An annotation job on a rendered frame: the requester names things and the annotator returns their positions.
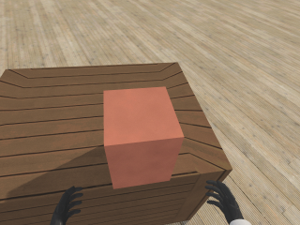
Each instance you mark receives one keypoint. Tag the carton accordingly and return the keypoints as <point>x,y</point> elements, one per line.
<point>142,136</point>

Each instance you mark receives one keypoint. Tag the right robot hand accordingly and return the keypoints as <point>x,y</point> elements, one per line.
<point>227,203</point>

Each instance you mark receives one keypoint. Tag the pedestal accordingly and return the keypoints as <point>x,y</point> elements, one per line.
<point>52,139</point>

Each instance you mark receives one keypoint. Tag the left robot hand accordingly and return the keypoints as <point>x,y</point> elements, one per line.
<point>61,212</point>

